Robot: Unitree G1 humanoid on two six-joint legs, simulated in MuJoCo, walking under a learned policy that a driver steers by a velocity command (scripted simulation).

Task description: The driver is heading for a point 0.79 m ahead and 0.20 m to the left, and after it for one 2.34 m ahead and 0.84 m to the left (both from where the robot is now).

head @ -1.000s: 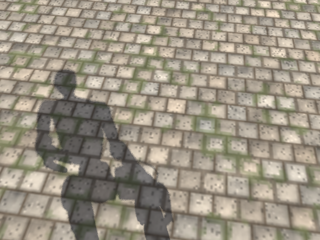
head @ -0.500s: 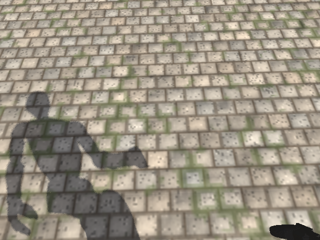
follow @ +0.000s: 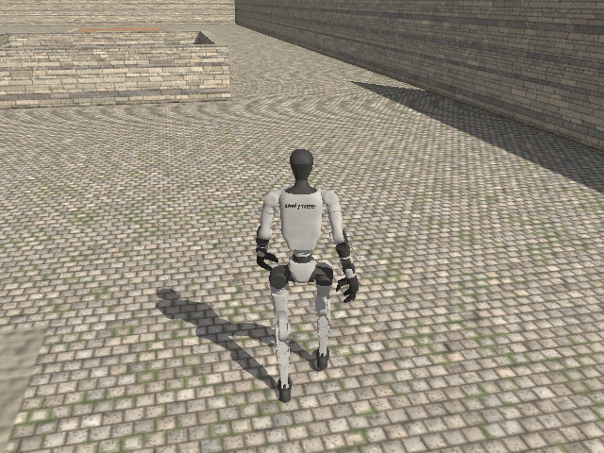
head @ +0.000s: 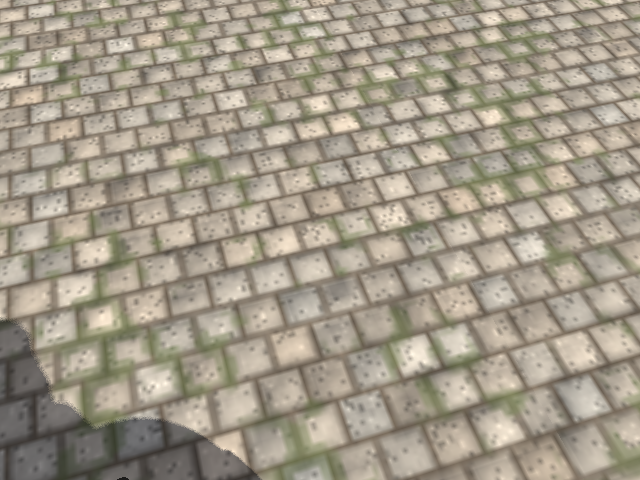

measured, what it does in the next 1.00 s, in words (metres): walks ahead, turning left: right foot, then left foot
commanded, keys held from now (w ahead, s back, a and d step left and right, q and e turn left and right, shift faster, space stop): w+q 0.98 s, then w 0.02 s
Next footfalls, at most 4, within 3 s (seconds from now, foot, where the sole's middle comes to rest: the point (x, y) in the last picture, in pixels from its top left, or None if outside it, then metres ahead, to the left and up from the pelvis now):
0.08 right None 0.20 -0.10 -0.78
0.64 left None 0.45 0.12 -0.78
1.18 right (247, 339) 0.80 0.13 -0.78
1.68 left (114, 313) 0.89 0.44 -0.78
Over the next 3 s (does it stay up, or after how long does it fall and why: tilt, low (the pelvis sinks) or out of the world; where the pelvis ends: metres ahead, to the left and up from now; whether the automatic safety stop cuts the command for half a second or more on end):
stays up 1.32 0.46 0.00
